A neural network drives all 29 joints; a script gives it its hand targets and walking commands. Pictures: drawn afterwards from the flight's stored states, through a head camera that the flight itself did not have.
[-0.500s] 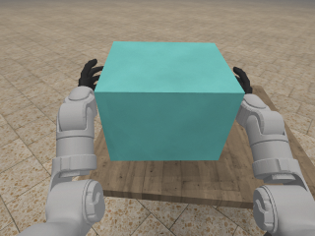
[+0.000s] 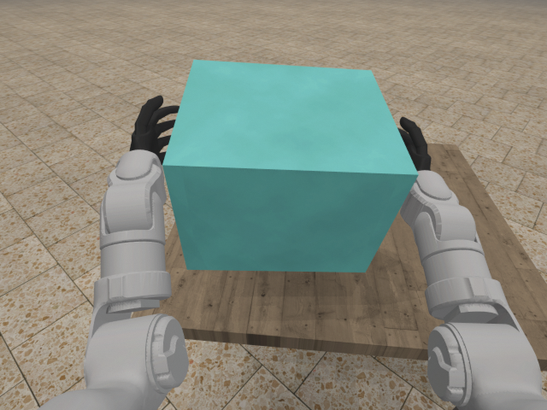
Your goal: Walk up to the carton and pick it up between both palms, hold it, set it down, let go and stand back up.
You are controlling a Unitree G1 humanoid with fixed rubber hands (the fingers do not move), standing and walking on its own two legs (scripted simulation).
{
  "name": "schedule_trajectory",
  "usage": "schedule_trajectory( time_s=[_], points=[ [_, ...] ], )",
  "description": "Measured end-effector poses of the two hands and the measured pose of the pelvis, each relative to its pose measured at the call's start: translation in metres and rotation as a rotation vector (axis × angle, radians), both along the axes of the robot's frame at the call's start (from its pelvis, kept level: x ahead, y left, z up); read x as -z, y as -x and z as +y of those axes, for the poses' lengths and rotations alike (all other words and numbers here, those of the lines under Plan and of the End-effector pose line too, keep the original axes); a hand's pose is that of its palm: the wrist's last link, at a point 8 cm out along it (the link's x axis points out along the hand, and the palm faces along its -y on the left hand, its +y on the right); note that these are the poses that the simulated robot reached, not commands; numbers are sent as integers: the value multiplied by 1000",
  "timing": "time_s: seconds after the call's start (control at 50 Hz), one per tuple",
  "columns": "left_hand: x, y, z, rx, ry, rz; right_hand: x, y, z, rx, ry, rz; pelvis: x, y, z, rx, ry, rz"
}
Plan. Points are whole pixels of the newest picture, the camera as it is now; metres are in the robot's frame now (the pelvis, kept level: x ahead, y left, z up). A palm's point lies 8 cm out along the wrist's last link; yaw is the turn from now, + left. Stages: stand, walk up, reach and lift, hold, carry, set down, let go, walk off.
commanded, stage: set down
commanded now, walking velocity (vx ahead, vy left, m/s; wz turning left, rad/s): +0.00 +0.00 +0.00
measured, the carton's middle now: (281, 168) +0.42 +0.00 +0.19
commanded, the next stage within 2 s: none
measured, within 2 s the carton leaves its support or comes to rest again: neither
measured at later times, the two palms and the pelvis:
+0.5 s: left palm (169, 184) +0.40 +0.17 +0.18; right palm (407, 191) +0.40 -0.20 +0.16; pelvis +0.02 +0.00 +0.00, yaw +0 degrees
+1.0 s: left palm (175, 198) +0.40 +0.17 +0.15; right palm (398, 201) +0.42 -0.20 +0.12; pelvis +0.03 +0.00 +0.00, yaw +0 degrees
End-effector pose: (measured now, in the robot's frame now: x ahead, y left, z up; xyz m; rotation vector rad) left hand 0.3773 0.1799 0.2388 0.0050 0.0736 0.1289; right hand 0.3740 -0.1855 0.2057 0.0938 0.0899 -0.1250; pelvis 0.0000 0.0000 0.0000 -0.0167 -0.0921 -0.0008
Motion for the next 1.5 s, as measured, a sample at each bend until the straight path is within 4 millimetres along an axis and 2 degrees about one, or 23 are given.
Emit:
schedule_trajectory(
  time_s=[0.14, 0.26, 0.4, 0.6, 0.76, 0.9, 1.16, 1.42, 1.5],
  points=[
    [41, -7, 2, -12, -4, 57, 40, -10, 2, -15, 23, 52, 0, -2, -2, 0, -2, -2],
    [63, -13, -4, -10, -57, 68, 55, -16, -4, -21, 78, 58, -1, -11, 0, -1, 0, 11],
    [64, -18, -13, -9, -77, 59, 52, -21, -14, -24, 148, 47, -1, -19, 2, -2, 3, 22],
    [66, -14, -11, -18, -76, 67, 51, -20, -12, -35, 160, 51, -1, -18, 2, -2, 3, 22],
    [75, -11, -9, -41, -66, 100, 63, -24, -10, -61, 142, 84, -1, -19, 1, -1, 2, 36],
    [84, -17, -13, -58, -60, 119, 77, -33, -12, -76, 124, 101, -1, -22, 1, -1, 2, 73],
    [110, -21, -14, -91, -64, 144, 100, -49, -14, -108, 113, 121, -1, -29, 1, 0, 2, 126],
    [113, -16, -14, -117, -56, 142, 106, -53, -12, -135, 111, 119, -1, -30, 1, 0, 2, 145],
    [120, -16, -15, -119, -54, 163, 110, -54, -14, -140, 105, 139, -1, -29, 1, 0, 2, 150]
  ],
)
